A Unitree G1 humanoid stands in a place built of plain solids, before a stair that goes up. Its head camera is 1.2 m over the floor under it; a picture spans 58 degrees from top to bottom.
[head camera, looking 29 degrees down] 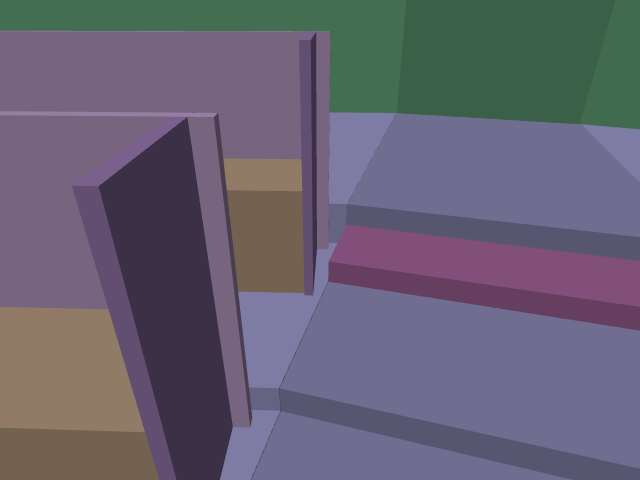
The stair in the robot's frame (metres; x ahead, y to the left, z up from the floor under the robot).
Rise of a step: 0.11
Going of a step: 0.49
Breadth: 1.48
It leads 16 degrees to the right of straight ahead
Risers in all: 3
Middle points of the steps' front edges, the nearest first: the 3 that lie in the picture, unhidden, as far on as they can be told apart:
0.79 -0.58 0.11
1.39 -0.75 0.22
1.74 -0.84 0.33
